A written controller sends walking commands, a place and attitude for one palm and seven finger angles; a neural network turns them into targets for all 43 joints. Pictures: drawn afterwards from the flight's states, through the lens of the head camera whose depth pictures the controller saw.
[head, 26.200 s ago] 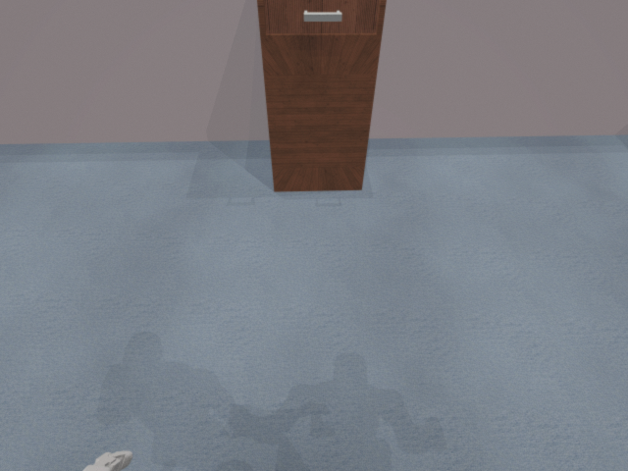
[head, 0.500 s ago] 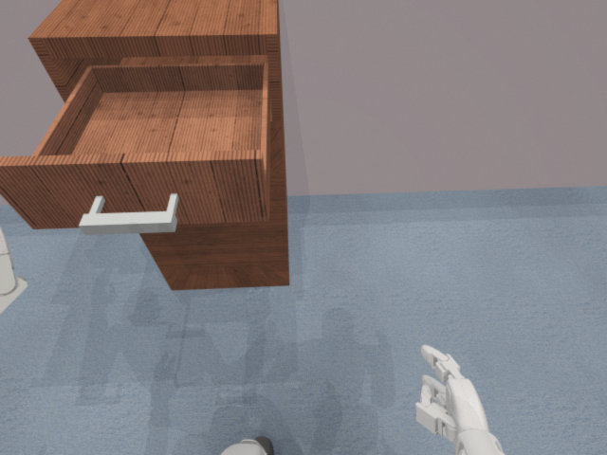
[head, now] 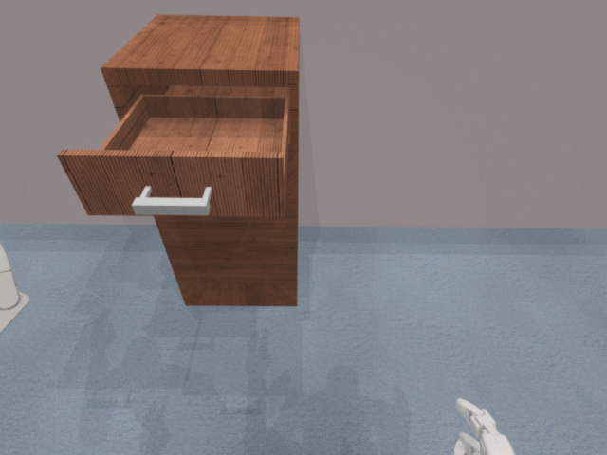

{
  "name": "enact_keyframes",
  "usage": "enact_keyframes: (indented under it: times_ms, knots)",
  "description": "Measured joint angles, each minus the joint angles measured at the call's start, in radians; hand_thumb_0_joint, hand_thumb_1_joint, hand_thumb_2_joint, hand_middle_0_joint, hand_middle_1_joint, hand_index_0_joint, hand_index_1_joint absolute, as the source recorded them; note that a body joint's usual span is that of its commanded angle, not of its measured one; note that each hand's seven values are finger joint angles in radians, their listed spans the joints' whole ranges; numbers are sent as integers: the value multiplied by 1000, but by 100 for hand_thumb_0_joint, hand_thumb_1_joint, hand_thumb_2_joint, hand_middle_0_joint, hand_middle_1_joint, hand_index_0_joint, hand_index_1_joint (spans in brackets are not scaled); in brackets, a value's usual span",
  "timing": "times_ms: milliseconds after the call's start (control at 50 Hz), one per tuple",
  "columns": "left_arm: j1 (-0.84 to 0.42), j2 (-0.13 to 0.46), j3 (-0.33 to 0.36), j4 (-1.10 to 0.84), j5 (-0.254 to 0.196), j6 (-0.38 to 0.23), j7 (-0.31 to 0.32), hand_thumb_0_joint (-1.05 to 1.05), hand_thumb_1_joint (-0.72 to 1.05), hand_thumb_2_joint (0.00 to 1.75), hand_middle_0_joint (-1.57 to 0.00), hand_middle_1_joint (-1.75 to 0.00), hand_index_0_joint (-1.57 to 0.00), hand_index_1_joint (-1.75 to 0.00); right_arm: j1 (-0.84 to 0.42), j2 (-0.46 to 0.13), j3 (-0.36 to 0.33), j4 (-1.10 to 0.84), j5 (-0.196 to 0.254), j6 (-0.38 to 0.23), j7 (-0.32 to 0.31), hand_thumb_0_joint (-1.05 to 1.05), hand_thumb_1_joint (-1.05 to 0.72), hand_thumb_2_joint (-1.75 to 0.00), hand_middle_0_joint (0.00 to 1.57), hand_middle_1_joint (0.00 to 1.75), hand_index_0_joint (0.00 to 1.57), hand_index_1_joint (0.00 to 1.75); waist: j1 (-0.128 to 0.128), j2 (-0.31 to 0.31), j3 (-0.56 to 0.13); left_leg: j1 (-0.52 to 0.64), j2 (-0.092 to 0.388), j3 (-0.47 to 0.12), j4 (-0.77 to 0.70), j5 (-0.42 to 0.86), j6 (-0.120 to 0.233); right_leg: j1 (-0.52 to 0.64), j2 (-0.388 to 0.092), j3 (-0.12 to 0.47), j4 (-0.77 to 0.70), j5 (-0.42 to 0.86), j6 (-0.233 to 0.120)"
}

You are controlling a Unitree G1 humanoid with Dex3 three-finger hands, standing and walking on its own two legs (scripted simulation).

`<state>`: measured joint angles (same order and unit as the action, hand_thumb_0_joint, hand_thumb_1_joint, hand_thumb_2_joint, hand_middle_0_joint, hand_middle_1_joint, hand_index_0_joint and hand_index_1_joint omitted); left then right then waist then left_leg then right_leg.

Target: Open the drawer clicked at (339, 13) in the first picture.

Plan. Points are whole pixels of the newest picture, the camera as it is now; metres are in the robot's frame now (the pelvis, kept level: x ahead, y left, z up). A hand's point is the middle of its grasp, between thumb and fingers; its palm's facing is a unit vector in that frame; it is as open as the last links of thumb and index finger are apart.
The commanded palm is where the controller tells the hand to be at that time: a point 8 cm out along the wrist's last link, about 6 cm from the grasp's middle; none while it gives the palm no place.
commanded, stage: stop stepping back and stand still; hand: left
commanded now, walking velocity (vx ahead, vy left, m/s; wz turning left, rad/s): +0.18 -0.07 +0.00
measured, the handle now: (174, 198) +0.53 +0.26 +0.05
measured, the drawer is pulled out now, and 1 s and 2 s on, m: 0.29 0.29 0.29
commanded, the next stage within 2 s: let the arm hang, fingers relaxed in 0.34 s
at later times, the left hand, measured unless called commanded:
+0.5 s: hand (64, 302) +0.22 +0.25 +0.18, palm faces +0.38 -0.77 -0.51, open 7.4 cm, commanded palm none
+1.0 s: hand out of the picture -0.04 +0.21 -0.15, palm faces +0.06 -0.96 -0.26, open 7.2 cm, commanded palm none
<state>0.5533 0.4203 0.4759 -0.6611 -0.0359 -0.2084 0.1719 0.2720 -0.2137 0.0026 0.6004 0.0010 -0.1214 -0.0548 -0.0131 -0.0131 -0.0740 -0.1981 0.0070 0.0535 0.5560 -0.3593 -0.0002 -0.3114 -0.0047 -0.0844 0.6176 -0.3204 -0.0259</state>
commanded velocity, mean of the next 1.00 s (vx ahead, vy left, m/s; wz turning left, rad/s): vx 0.02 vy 0.00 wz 0.00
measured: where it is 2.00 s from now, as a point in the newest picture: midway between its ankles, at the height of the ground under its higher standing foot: outside the picture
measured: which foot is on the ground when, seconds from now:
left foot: down 0.00-0.10, up 0.12-0.32, down 0.34-1.00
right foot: down 0.00-1.00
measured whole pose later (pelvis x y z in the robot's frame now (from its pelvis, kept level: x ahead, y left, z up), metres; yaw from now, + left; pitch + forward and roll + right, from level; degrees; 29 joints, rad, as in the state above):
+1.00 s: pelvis -0.01 +0.01 +0.01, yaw +2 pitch -1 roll -1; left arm 0.34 0.21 0.02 1.06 0.01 0.03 0.01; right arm 0.33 -0.19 0.01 1.03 -0.02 0.03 -0.02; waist 0.01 0.03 0.07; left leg -0.21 0.02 0.04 0.45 -0.22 0.01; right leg -0.20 0.01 -0.11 0.41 -0.19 -0.04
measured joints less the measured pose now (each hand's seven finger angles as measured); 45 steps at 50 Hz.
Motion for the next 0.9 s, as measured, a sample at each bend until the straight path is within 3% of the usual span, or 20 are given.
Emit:
enact_keyframes:
  times_ms: [40,100,200,240,340,440,480,520,580,620,680,720,780,900]
  knots:
    - [-40,-8,-4,37,4,0,-1,1,88,90,-21,-30,-21,-31,1,18,16,11,1,2,-2,2,-91,-90,20,30,20,30,4,18,-8,-5,8,-7,24,-12,-3,4,9,-4,6,5,-6]
    - [-90,-31,-11,97,7,-1,-2,1,89,90,-21,-30,-21,-31,0,33,33,27,0,14,0,2,-91,-90,20,30,20,30,8,50,-16,-30,26,-24,69,-47,2,4,29,-21,-1,10,-45]
    - [-111,-71,-52,116,7,-4,-21,1,89,90,-20,-30,-21,-31,-27,29,28,58,-3,46,21,2,-91,-90,20,30,20,30,12,35,21,-171,8,-37,367,-73,15,14,28,-34,-54,43,-61]
    - [-75,-72,-58,89,7,-5,-26,1,89,90,-21,-30,-21,-31,-30,23,27,53,-6,55,22,2,-91,-90,20,30,20,30,8,14,36,-178,13,-22,327,-47,17,27,23,-30,-89,62,-60]
    - [25,-40,-48,-34,-1,-12,-18,1,88,90,-21,-30,-21,-31,-24,-12,8,8,-18,39,4,2,-91,-90,20,30,20,30,-1,7,67,-75,37,-24,-24,87,20,36,37,-40,-99,60,-48]
    - [25,4,-3,-58,-5,-28,-9,1,88,90,-21,-30,-22,-31,-42,-15,-13,8,-2,28,-3,2,-91,-90,20,30,20,30,17,-5,70,-54,30,-6,-23,74,-12,53,29,-19,-98,48,-33]
    - [-60,11,-75,105,30,-40,-50,1,89,90,-21,-30,-21,-31,-61,-43,-27,53,3,-12,31,2,-91,-90,20,30,20,30,26,25,47,-83,22,-10,3,65,-6,24,18,-22,-66,42,-22]
    - [-156,-19,-184,366,53,47,-102,0,89,90,-20,-30,-21,-30,-100,-76,-33,107,-2,4,54,2,-91,-90,20,30,20,30,33,61,24,-105,8,-3,32,52,2,-4,2,-14,-23,16,-18]
    - [-253,-105,-311,787,68,192,-149,0,90,90,-19,-30,-20,-30,-139,-93,-30,151,-9,51,58,1,-91,-90,20,30,20,30,16,103,12,-119,-2,7,63,37,13,-27,-9,-5,23,-6,-15]
    - [-280,-154,-378,1008,72,249,-168,0,91,90,-19,-30,-20,-30,-136,-78,-21,162,-13,79,58,1,-91,-90,20,30,20,30,-2,97,28,-116,-4,6,72,33,13,-24,-12,-5,34,-11,-17]
    - [-281,-215,-453,1239,70,278,-184,1,91,90,-19,-30,-20,-30,-103,-41,-4,187,-23,114,60,1,-91,-90,20,30,20,30,-18,45,77,-100,-4,-5,75,35,6,-3,-13,-15,35,-12,-24]
    - [-266,-248,-482,1357,64,284,-187,1,91,90,-19,-30,-20,-30,-74,-13,10,223,-27,131,62,1,-91,-90,20,30,20,30,-14,0,108,-79,-4,-6,51,49,6,17,-11,-17,14,0,-23]
    - [-264,-251,-443,1459,40,262,-156,-3,99,90,-20,-30,-21,-30,-18,19,25,284,-28,142,57,1,-91,-90,20,30,20,30,7,-33,138,-70,7,-25,12,77,4,46,4,-37,-57,41,-24]
    - [-239,-206,-446,1621,46,246,-162,-3,98,90,-20,-30,-21,-30,42,33,16,385,-27,160,42,1,-91,-90,20,30,20,30,25,-2,154,-45,16,-30,-60,122,4,92,19,-42,-174,110,-24]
